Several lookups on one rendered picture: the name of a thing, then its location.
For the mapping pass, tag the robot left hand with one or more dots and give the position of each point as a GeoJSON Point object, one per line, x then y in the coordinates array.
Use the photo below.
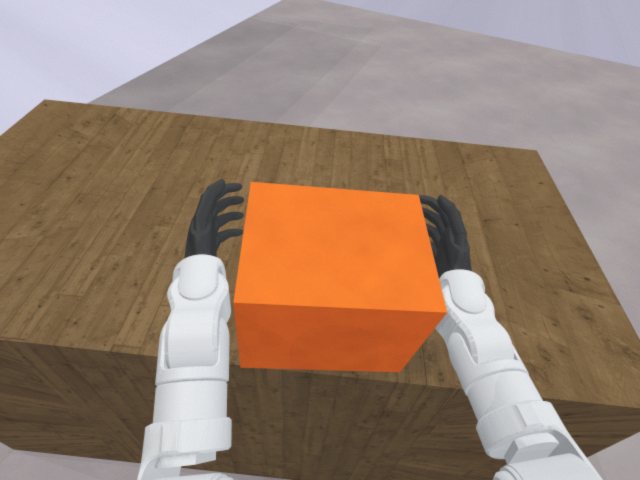
{"type": "Point", "coordinates": [203, 236]}

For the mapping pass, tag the carton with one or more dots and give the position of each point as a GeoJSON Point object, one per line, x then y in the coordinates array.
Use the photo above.
{"type": "Point", "coordinates": [334, 279]}

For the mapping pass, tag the left robot forearm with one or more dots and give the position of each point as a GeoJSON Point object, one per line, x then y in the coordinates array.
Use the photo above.
{"type": "Point", "coordinates": [190, 420]}

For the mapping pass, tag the robot right upper arm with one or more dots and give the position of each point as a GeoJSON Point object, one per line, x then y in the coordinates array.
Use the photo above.
{"type": "Point", "coordinates": [561, 467]}

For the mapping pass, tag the right robot forearm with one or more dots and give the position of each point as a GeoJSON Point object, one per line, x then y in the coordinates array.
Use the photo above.
{"type": "Point", "coordinates": [514, 423]}

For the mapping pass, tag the pedestal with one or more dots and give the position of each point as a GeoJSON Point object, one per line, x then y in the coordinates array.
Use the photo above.
{"type": "Point", "coordinates": [95, 207]}

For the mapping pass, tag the robot right hand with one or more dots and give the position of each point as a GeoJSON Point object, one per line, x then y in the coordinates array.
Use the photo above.
{"type": "Point", "coordinates": [450, 248]}

